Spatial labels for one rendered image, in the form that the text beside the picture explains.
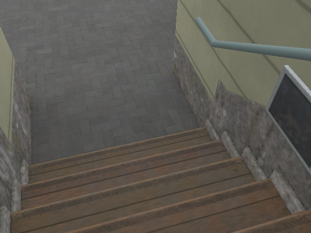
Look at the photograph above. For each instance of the stairs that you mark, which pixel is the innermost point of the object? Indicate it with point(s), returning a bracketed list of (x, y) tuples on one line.
[(178, 183)]

